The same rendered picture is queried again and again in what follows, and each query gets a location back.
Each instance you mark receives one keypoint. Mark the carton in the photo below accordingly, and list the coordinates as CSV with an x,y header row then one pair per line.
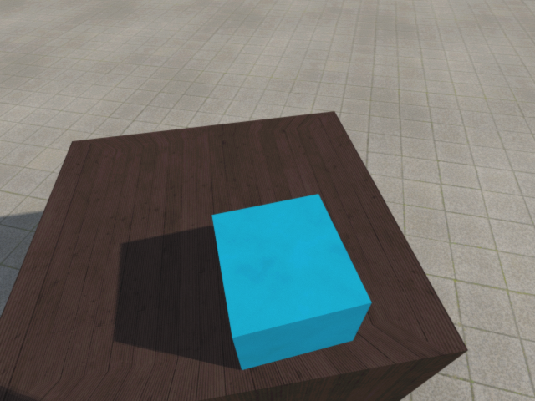
x,y
289,283

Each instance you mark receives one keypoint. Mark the pedestal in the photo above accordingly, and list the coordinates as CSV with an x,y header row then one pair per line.
x,y
120,295

